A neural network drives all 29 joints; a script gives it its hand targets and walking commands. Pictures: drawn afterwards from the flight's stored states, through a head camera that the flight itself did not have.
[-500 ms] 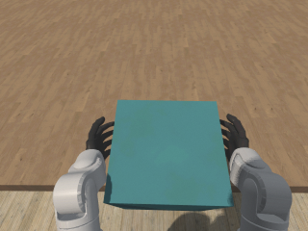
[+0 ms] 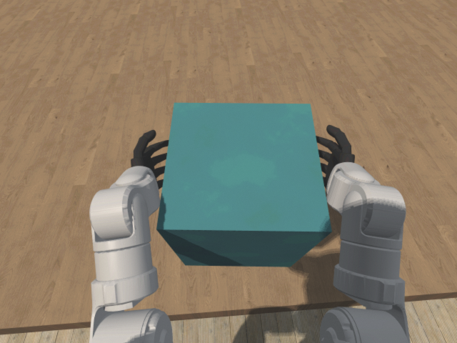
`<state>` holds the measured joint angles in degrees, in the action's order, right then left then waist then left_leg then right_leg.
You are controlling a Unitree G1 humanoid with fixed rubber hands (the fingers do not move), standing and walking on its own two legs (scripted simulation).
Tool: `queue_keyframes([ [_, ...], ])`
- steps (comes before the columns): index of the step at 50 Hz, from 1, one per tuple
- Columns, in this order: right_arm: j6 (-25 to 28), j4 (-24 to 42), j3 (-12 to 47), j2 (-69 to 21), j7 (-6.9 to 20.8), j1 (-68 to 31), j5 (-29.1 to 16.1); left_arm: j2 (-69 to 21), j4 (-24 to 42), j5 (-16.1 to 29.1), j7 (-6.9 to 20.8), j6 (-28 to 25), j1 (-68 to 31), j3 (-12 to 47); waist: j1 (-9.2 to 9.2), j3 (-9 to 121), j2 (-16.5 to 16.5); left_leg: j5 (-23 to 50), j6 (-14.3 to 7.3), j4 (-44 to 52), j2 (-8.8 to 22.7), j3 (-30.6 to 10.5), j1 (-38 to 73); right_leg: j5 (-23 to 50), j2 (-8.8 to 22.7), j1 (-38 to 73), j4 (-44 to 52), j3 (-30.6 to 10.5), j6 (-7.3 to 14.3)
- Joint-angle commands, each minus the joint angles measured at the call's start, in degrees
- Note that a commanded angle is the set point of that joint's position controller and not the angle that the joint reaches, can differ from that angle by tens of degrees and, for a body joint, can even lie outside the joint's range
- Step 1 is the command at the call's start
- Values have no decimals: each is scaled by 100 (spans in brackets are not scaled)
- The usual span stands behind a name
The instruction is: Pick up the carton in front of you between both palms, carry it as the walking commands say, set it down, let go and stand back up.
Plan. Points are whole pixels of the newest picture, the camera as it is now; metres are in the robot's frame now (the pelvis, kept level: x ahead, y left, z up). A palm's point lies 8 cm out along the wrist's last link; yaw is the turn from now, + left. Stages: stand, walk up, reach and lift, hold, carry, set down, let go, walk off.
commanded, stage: carry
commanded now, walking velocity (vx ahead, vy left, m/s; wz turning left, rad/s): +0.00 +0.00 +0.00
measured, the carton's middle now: (239, 195) +0.37 +0.00 +0.06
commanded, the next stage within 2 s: none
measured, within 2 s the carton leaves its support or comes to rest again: neither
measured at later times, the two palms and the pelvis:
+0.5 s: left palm (178, 144) +0.44 +0.11 +0.11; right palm (346, 137) +0.45 -0.19 +0.11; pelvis +0.12 -0.04 +0.01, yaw +0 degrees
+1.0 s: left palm (191, 114) +0.51 +0.09 +0.12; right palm (348, 109) +0.52 -0.21 +0.12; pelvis +0.19 -0.06 +0.00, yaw +1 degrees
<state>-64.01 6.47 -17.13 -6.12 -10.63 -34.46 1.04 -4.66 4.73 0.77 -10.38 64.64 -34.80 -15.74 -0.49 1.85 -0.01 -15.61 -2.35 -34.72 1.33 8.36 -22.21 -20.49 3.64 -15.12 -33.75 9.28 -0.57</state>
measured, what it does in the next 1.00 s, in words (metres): walks ahead: right foot, then left foot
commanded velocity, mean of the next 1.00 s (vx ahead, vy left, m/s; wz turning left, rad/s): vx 0.00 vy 0.00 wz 0.00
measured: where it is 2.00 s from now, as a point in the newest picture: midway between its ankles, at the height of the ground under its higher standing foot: outside the picture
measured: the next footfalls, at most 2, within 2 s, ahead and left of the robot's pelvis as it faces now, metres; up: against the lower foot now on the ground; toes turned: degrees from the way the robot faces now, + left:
right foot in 0.26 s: +0.05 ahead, -0.08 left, +0.00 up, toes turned -7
left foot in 0.58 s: +0.22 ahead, +0.03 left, +0.00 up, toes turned +7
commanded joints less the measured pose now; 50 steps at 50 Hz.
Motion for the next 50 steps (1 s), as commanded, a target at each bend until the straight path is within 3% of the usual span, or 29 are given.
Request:
queue_keyframes([
  [1,94,466,3912,-4721,290,-2841,-1102,-4771,650,1027,346,-210,-2869,3655,47,2810,-112,4577,-35,94,162,-197,1559,5057,74,1308,-121,-125,10],
  [3,200,565,4024,-4804,346,-2652,-1092,-4843,821,1025,403,-305,-2780,3818,183,2732,23,4967,-88,493,105,-227,2172,4908,-91,879,-312,35,-19],
  [4,251,630,4126,-4847,380,-2538,-1088,-4843,898,1022,433,-363,-2686,3933,259,2752,251,5615,-192,534,245,-410,2849,4070,-190,261,-349,46,-44],
  [6,361,754,4287,-4854,417,-2334,-1129,-4845,1193,1000,459,-480,-2655,4105,515,2611,1196,7930,-576,197,792,-1070,4798,239,-600,-1829,-142,249,-125],
  [7,401,902,4349,-4786,424,-2216,-1205,-4756,1358,1042,471,-528,-2606,4163,649,2576,1399,8645,-707,72,1029,-1335,5530,-759,-627,-2568,27,152,-134],
  [8,439,1004,4427,-4689,415,-2167,-1248,-4665,1455,1051,462,-574,-2566,4157,690,2587,1194,8660,-706,33,1131,-1445,5637,-824,-571,-2621,374,41,-125],
  [9,479,1160,4512,-4613,397,-2189,-1303,-4560,1511,1045,448,-598,-2434,4154,604,2707,983,8233,-627,-179,1020,-1282,5335,-162,-551,-2111,919,41,-132],
  [10,500,1303,4618,-4566,372,-2294,-1356,-4440,1525,1011,437,-602,-2122,4083,251,2972,572,6879,-427,-524,775,-783,4101,1536,-389,-375,2006,-5,-104],
  [11,506,1452,4691,-4488,358,-2227,-1401,-4267,1438,916,423,-571,-1810,3924,-80,3115,-13,4297,-202,-890,426,-377,2266,3893,-128,1656,2130,-151,-67],
  [12,442,1313,4740,-4381,353,-2112,-1368,-4027,1217,769,404,-518,-1421,3753,-201,2911,-1233,-366,43,-1427,-6,-195,-147,7377,677,3544,1184,-797,230],
  [13,408,1295,4752,-4264,346,-2141,-1371,-3841,1109,676,372,-478,-1434,3702,-127,2980,-1709,-1749,12,-1771,-168,-484,-1333,9570,1342,4339,357,-1434,544],
  [14,320,1106,4647,-4083,326,-2057,-1288,-3668,1008,618,340,-410,-1502,3634,-221,2880,-1389,-1727,-61,-1864,-181,-716,-1416,9717,1550,4135,261,-1479,640],
  [16,259,1036,4419,-4021,276,-2034,-1236,-3750,1369,813,360,-371,-1740,3900,-233,2445,-974,-1329,3,-1780,-246,-350,-2041,8695,1304,4237,236,-1216,715],
  [19,218,608,4155,-4239,230,-1793,-1029,-3894,1316,1018,430,-369,-1909,3935,-179,2227,-879,-664,161,-1620,-340,-132,-1485,8473,1046,3209,435,-952,467],
  [23,252,518,4082,-4396,239,-1975,-886,-4165,1349,1210,493,-431,-2381,4092,-105,2101,-758,231,159,-943,-418,58,-524,7551,773,2188,424,-425,464],
  [25,248,453,4028,-4324,240,-1919,-837,-4179,1140,1185,482,-428,-2340,4080,59,2077,-667,942,76,-251,-370,65,282,7076,724,1554,220,-308,578],
  [26,257,403,3981,-4273,255,-1898,-836,-4194,1017,1177,460,-417,-2366,4090,276,2156,-493,1761,-20,462,-302,62,848,6987,640,1362,-168,-272,575],
  [27,233,348,3981,-4191,272,-1831,-803,-4170,837,1092,438,-402,-2230,3990,337,2209,-372,2592,-93,1050,-278,-3,1425,6239,429,1140,-656,-225,476],
  [28,230,274,3923,-4104,289,-1752,-789,-4127,710,1018,408,-380,-2214,3961,527,2433,144,4629,-331,1230,353,-631,2545,4012,246,502,-1310,-339,320],
  [29,228,181,3897,-3988,290,-1710,-813,-4099,705,962,380,-371,-2313,3894,513,2538,1050,8069,-930,544,1430,-1760,3537,131,-283,-659,-2074,-499,47],
  [30,226,125,3921,-4026,307,-1706,-840,-4125,585,847,341,-354,-2260,3885,570,2573,1110,8399,-1353,606,1751,-1942,3655,-1267,-600,-1156,-2636,-797,13],
  [31,261,229,4049,-4256,336,-1896,-1008,-4285,617,795,315,-366,-2140,3791,429,2533,850,7399,-1344,835,1676,-1802,3433,-1190,-434,-1183,-2416,-1013,140],
  [33,329,475,4208,-4501,378,-2274,-1252,-4452,548,688,283,-374,-2039,3596,107,2419,513,5683,-938,850,1298,-1302,2889,-931,-118,-738,-617,-1068,248],
  [36,334,400,4153,-4504,406,-2208,-1225,-4375,514,608,297,-383,-2064,3583,137,2381,560,3770,-724,980,950,-1021,1794,536,-399,709,824,-424,214],
  [38,312,367,4112,-4400,410,-2220,-1171,-4361,521,648,325,-386,-2194,3690,122,2454,157,2545,-370,830,831,-975,1583,1148,-63,965,779,-831,366],
  [40,266,262,4061,-4298,372,-2216,-1052,-4230,420,673,344,-343,-2259,3677,165,2186,-205,652,-210,991,625,-991,1195,1642,401,642,752,-1251,569],
  [42,268,259,4051,-4353,356,-2456,-1031,-4309,401,707,348,-350,-2404,3652,76,2026,-134,808,-262,879,587,-894,1218,1621,516,435,729,-1267,612],
  [46,246,19,3900,-4261,293,-2225,-924,-4284,248,762,324,-343,-2372,3662,69,2241,-130,1993,-271,476,656,-878,1334,3073,551,605,495,-1239,636],
  [50,207,-300,3690,-4241,234,-2028,-741,-4244,36,706,310,-305,-2325,3551,95,2292,-221,1866,-184,273,583,-815,1271,4250,628,773,422,-1247,636],
])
